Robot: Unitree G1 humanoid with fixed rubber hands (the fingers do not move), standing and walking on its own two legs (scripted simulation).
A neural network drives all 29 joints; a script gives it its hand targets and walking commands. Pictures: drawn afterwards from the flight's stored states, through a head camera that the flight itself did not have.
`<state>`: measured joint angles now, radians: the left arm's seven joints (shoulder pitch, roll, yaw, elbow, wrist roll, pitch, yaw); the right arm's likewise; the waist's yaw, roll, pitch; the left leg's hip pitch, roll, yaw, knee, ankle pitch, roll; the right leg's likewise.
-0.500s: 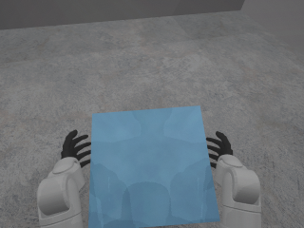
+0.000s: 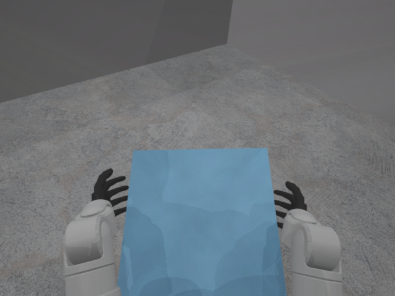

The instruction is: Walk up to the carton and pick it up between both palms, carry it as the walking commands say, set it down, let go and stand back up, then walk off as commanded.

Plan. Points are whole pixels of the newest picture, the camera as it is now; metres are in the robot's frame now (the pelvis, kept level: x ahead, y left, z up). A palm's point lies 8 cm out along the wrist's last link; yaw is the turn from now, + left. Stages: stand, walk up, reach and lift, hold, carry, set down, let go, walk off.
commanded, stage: carry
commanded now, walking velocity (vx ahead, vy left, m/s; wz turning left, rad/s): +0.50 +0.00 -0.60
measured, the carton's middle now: (201, 220) +0.30 -0.01 -0.02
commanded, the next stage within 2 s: none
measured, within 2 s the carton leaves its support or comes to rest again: neither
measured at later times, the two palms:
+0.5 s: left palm (167, 91) +0.68 +0.09 +0.09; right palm (284, 129) +0.51 -0.23 +0.08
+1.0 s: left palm (219, 57) +0.97 -0.10 +0.07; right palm (307, 88) +0.79 -0.41 +0.05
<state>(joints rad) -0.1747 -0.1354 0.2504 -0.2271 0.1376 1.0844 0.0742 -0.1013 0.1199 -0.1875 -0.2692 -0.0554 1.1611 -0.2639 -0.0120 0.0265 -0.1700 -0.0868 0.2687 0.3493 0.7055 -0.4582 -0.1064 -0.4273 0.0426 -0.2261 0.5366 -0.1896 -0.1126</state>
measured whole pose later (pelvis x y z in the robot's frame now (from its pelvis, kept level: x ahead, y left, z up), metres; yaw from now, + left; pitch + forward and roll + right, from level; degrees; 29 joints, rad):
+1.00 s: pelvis +0.64 -0.14 +0.03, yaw -34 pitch +7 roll +0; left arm -0.16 -0.13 0.23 -0.29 -0.01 1.09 0.35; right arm -0.15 0.13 -0.19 -0.20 -0.10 1.14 -0.20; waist 0.10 -0.03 -0.01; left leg -0.63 0.10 0.01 0.90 -0.44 -0.08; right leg -0.21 0.06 -0.04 0.34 -0.24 -0.09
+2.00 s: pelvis +0.95 -0.31 +0.01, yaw -41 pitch +3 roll -1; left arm -0.11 -0.13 0.25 -0.19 0.08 0.97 0.05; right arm -0.03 0.13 -0.18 -0.23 -0.13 1.04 -0.18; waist 0.00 0.05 -0.04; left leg -0.20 0.08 0.16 0.58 -0.41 -0.01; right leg -0.34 -0.05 -0.16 0.57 -0.24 -0.02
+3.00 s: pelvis +0.89 -0.28 +0.02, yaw -39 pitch +0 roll +1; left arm -0.06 -0.12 0.25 0.00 0.16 0.77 0.01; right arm -0.05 0.10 -0.18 0.03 -0.18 0.85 -0.10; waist 0.00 0.00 -0.10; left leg -0.23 0.05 0.13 0.50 -0.28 -0.01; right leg -0.35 -0.06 -0.18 0.49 -0.14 -0.05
